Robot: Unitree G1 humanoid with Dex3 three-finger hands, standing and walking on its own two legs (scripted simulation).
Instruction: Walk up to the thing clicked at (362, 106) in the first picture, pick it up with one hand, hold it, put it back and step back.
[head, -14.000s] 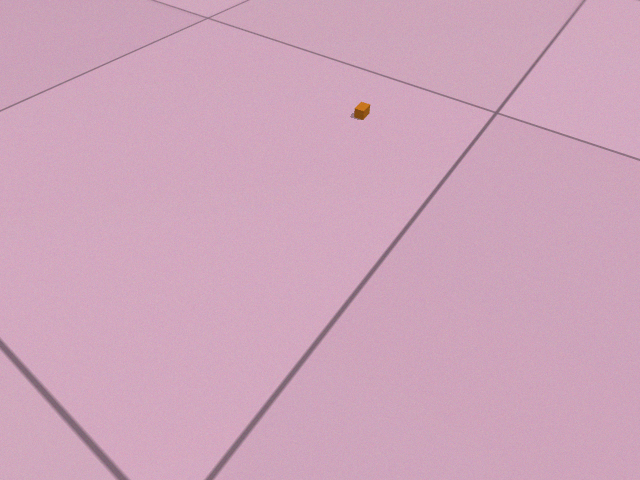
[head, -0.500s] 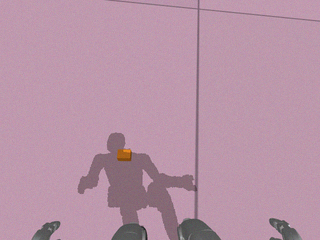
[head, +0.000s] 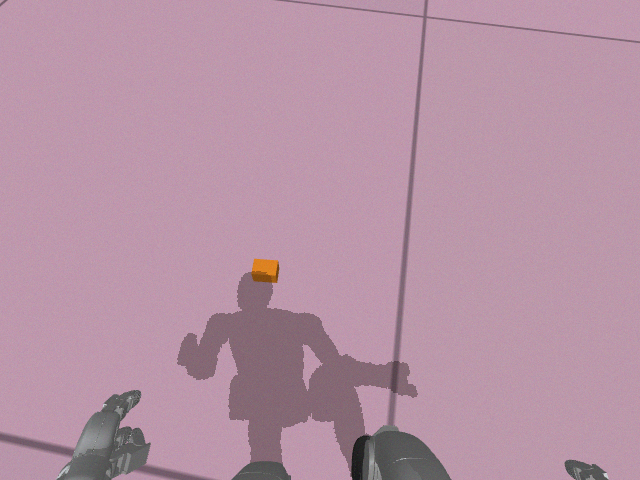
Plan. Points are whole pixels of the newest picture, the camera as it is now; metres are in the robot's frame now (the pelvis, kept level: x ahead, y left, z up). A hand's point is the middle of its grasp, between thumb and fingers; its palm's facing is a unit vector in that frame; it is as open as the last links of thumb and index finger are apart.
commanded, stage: walk up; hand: left
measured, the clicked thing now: (265, 270) +0.73 +0.21 -0.72
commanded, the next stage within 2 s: stand in 1.54 s
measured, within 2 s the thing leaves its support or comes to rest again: neither
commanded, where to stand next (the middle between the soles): +0.34 -0.01 m, yaw -1 degrees
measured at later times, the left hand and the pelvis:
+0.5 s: hand out of the picture -0.05 +0.24 -0.12, palm faces -0.02 -0.91 -0.41, open 7.4 cm; pelvis -0.08 -0.04 +0.01, yaw -4 degrees
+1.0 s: hand out of the picture +0.05 +0.24 -0.13, palm faces -0.04 -0.92 -0.39, open 7.4 cm; pelvis -0.05 -0.02 +0.01, yaw -3 degrees
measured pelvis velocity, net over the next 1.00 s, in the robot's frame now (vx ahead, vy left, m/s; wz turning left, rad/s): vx -0.05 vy -0.02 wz -0.05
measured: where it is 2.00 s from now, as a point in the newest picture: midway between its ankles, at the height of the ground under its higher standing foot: outside the picture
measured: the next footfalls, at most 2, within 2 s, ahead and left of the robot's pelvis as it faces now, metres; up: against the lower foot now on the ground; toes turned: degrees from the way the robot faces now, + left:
right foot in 0.32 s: -0.07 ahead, -0.17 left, +0.00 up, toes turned -2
left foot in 0.64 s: -0.01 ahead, +0.11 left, +0.00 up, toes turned -4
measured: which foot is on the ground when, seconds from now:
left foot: down 0.00-0.34, up 0.36-0.62, down 0.64-1.00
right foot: down 0.00-0.02, up 0.04-0.30, down 0.32-0.70, up 0.72-0.92, down 0.94-1.00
